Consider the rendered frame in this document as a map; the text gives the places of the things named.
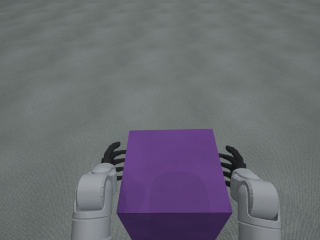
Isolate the robot right hand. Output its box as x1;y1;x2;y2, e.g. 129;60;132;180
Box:
218;145;247;187

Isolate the robot left hand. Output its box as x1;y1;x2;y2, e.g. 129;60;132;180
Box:
101;141;126;181

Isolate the robot right forearm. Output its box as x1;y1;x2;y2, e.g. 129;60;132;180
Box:
230;168;281;240

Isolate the robot left forearm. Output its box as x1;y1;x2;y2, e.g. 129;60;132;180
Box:
69;163;118;240

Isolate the carton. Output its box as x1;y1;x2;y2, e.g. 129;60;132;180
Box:
116;129;233;240

